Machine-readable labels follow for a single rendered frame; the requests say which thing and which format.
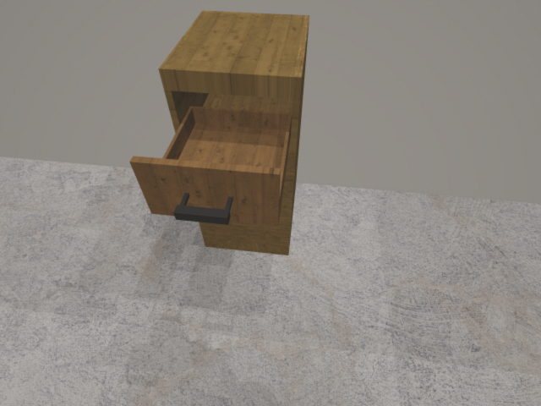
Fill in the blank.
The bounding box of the cabinet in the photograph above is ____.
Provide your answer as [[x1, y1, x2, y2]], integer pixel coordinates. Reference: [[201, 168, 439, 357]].
[[159, 11, 309, 255]]

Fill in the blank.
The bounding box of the handle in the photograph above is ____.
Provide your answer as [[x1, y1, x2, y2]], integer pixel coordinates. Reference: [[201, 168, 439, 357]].
[[174, 193, 233, 225]]

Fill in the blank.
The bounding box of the drawer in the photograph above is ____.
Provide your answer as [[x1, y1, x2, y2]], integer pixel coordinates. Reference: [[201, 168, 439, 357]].
[[130, 106, 292, 226]]

